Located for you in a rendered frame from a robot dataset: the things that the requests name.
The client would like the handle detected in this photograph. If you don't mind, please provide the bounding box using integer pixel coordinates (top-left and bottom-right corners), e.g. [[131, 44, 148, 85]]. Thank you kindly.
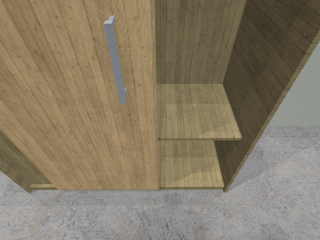
[[104, 15, 127, 104]]

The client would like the wardrobe door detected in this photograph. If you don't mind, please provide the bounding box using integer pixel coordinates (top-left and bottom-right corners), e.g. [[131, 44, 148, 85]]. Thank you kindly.
[[0, 0, 159, 190], [0, 130, 52, 184]]

